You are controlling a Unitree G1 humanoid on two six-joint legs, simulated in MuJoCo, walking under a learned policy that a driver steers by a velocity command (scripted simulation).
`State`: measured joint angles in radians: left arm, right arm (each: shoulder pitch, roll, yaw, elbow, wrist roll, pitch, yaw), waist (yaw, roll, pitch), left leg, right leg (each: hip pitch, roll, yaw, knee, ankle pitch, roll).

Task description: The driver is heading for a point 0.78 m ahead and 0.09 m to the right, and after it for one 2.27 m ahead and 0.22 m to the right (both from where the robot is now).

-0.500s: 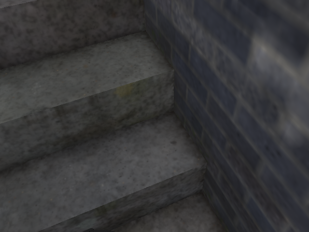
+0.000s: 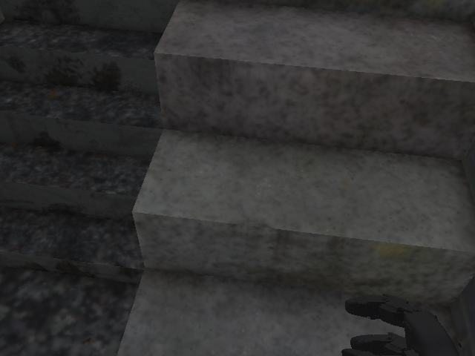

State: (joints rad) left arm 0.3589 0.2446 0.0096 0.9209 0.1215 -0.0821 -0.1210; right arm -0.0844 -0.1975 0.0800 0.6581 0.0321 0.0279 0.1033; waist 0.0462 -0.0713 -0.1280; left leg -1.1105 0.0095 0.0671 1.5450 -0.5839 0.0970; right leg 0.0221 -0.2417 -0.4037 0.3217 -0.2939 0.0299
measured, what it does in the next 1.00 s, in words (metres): climbs: right foot 0.19 m higher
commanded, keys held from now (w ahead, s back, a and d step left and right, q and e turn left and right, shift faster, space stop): q+shift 0.08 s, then w+q+shift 0.02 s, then w+shift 0.08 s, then w+e+shift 0.62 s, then w+q+shift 0.20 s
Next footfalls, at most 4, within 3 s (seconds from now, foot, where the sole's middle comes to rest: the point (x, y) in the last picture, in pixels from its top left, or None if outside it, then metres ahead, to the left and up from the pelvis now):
0.62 right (362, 350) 0.42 -0.20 -0.39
1.30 left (316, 210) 0.61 -0.10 -0.20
1.60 right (405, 48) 0.89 -0.27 0.00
2.02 left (220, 28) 0.94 0.11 0.00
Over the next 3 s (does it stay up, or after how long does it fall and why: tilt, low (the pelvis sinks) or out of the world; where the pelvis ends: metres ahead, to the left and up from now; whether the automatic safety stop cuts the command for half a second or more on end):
stays up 1.20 -0.18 1.01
